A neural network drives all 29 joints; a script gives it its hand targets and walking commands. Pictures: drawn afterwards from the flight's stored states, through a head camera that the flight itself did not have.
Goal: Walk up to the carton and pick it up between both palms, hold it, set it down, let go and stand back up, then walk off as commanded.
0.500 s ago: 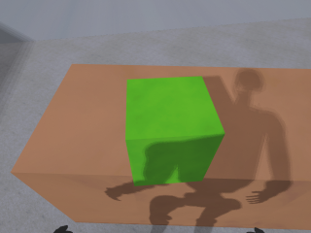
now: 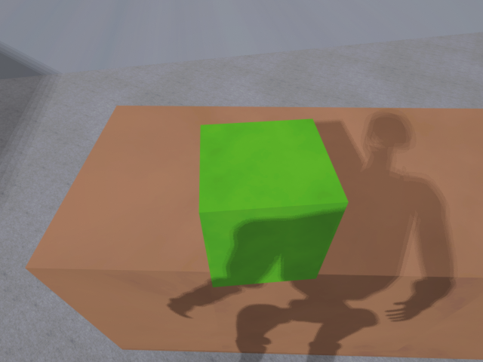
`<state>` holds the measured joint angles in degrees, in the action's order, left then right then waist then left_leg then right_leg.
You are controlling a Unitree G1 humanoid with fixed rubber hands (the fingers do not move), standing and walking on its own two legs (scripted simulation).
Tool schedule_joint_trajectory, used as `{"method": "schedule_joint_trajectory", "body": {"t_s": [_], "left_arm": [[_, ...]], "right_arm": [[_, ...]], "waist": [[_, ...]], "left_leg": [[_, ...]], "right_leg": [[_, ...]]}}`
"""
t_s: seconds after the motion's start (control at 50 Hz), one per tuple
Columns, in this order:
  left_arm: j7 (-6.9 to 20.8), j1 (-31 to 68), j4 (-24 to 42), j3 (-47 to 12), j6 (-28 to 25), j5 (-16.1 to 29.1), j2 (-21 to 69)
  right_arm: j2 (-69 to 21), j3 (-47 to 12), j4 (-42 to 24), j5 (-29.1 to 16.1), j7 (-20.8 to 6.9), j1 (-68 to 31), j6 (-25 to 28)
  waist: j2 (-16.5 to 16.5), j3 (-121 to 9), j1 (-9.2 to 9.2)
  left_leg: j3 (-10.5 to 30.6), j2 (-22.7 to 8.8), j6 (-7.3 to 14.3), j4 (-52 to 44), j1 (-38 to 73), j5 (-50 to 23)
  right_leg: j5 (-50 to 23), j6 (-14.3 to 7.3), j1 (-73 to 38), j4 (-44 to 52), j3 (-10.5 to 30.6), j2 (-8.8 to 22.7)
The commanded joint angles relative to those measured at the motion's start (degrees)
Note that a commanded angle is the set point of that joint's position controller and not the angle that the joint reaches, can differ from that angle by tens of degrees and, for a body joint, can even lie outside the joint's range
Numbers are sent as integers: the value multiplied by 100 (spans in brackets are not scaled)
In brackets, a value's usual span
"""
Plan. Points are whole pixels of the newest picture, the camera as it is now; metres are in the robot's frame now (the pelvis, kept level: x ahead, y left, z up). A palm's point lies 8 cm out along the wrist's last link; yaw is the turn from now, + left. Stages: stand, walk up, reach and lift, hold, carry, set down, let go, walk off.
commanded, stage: stand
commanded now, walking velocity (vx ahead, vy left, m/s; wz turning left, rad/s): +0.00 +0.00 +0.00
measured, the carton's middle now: (261, 205) +0.41 +0.01 +0.03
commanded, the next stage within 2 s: walk off in 0.14 s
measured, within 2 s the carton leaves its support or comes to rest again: neither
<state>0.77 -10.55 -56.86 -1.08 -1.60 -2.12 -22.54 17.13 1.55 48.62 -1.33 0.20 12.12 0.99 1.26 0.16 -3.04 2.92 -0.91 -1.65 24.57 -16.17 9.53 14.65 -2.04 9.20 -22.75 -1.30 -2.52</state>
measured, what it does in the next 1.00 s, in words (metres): walks backwards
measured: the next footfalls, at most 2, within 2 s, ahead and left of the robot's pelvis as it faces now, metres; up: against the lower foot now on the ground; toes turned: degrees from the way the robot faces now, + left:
right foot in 1.08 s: -0.15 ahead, -0.09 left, +0.00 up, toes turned +5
left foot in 1.48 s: -0.30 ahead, +0.15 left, +0.00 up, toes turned -6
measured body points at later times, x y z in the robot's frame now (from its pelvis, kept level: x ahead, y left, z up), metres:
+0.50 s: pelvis -0.02 +0.01 +0.00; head -0.02 +0.01 +0.45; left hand +0.05 +0.33 -0.12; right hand +0.08 -0.28 -0.13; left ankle +0.04 +0.13 -0.74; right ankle -0.03 -0.10 -0.74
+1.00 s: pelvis -0.14 +0.03 -0.03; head -0.12 +0.04 +0.42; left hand -0.09 +0.35 -0.15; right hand -0.02 -0.27 -0.13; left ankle +0.01 +0.13 -0.74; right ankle -0.19 -0.10 -0.70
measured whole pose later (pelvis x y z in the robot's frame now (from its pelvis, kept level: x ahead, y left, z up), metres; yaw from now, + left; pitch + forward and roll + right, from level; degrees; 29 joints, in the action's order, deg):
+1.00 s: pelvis -0.14 +0.03 -0.03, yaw -1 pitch -4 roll -3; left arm -0.1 -15.4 -49.7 -0.7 2.9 -0.8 -23.3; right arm 20.5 4.0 43.1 -1.3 0.6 12.1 -3.2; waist 2.1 6.7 -2.2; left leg 2.6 -0.6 2.5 36.2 -26.8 6.1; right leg 29.1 -0.8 16.5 -55.8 4.3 -5.7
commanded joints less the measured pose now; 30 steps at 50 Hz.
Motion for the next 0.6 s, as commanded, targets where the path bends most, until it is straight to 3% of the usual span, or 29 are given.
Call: {"method": "schedule_joint_trajectory", "body": {"t_s": [0.0, 0.06, 0.08, 0.14, 0.16, 0.2, 0.22, 0.24, 0.26, 0.28, 0.3, 0.32, 0.34, 0.38, 0.42, 0.48, 0.52, 0.54, 0.56, 0.58], "left_arm": [[-121, 146, -45, 398, -194, 26, -1198], [-103, 50, -107, 350, -239, 40, -1126], [-86, 38, -111, 376, -224, 30, -1198], [-98, 105, -142, 384, -247, 67, -1282], [-99, 50, -160, 334, -252, 68, -1133], [-102, 128, -167, 365, -227, 35, -1227], [-134, 128, -190, 382, -234, 24, -1195], [-127, 99, -154, 355, -251, 30, -1158], [-111, 58, -194, 356, -245, 32, -1144], [-109, -53, -248, 341, -243, 42, -1154], [-115, 46, -256, 368, -223, 30, -1152], [-123, 98, 455, 550, -63, 135, -1193], [-141, -44, 588, 567, -30, 155, -1153], [-162, -147, 738, 597, 5, 191, -1164], [-160, -87, 869, 657, 86, 134, -1185], [-155, 59, 1094, 713, 157, 83, -1205], [-142, 148, 1164, 727, 170, 49, -1310], [-153, 209, 1271, 766, 193, 13, -1354], [-176, 300, 1302, 779, 201, 35, -1349], [-189, 335, 1297, 749, 203, 47, -1301]], "right_arm": [[1352, 217, -78, 323, 54, -94, 61], [1264, 205, 8, 264, 32, -74, 67], [1314, 222, 77, 271, 23, -8, 51], [1295, 196, 1, 289, 46, -125, 76], [1352, 191, 94, 309, 53, -145, 79], [1385, 222, 109, 252, 50, -13, 91], [1399, 205, 131, 269, 58, -232, 53], [1268, 237, 49, 293, 56, -93, 71], [1334, 187, 81, 266, 69, -59, 82], [1359, 247, 96, 250, 50, -148, 57], [1364, 198, 112, 285, 72, -218, 22], [1593, 528, -108, 221, 97, -176, -66], [1517, 481, -118, 229, 88, -112, -83], [1521, 484, -262, 178, 94, 52, -118], [1610, 538, -288, 201, 85, 105, -217], [1539, 564, -426, 238, 65, 196, -265], [1580, 575, -375, 271, 19, 406, -307], [1578, 570, -362, 334, 27, 437, -342], [1591, 582, -340, 325, 42, 532, -339], [1598, 615, -357, 363, 35, 667, -302]], "waist": [[1, -492, 222], [106, -397, 302], [-100, -353, 292], [131, -262, 348], [163, -392, 196], [-107, -416, 323], [1, -414, 201], [100, -627, 333], [230, -426, 350], [300, -510, 225], [36, -276, 238], [-84, 167, 443], [33, -94, 397], [48, -153, 386], [-130, 45, 443], [-520, 188, 464], [-709, 311, 543], [-803, 564, 548], [-691, 737, 654], [-585, 633, 713]], "left_leg": [[305, -519, 520, 57, 1083, -834], [338, -514, 520, 8, 913, -643], [328, -492, 498, 37, 972, -551], [327, -485, 495, -138, 785, -531], [356, -514, 534, -90, 909, -592], [358, -513, 503, -39, 877, -931], [254, -451, 474, 32, 890, -764], [372, -501, 490, -2, 1091, -911], [369, -550, 530, -25, 1127, -951], [366, -522, 505, -8, 1030, -797], [403, -521, 488, -78, 834, -896], [127, -440, 582, 557, 466, -1899], [-1, -467, 633, 624, 513, -2067], [13, -473, 807, 927, 594, -2020], [33, -420, 881, 1233, 574, -1294], [-46, -211, 834, 1657, 533, -357], [-161, 25, 733, 2068, 688, 847], [-148, 60, 694, 2079, 530, 973], [-120, -1, 699, 2042, 539, 945], [96, -118, 712, 1466, 648, 683]], "right_leg": [[-1052, 129, -13, 747, 962, 961], [-1076, 206, -40, 724, 944, 1001], [-812, 230, 45, 881, 969, 982], [-950, 244, -15, 848, 1029, 1072], [-968, 184, -55, 855, 1086, 1044], [-1482, 299, -175, 706, 947, 1047], [-1596, 363, -200, 741, 1025, 1014], [-1345, 176, -144, 700, 913, 963], [-1117, 226, 44, 732, 982, 958], [-980, 236, -95, 803, 1027, 997], [-992, 211, -61, 802, 876, 923], [-2775, 42, 165, 291, 958, 1012], [-3241, -6, 29, -48, 848, 1060], [-2934, -183, 163, -359, 832, 1046], [-2153, -346, 647, -295, 948, 1125], [-1678, -705, 1018, -168, 1176, 1310], [-1278, -974, 1538, 121, 1325, 1658], [-1546, -1003, 1580, 40, 1322, 1739], [-1624, -983, 1718, -115, 1302, 1749], [-1706, -812, 1607, -453, 1281, 1614]]}}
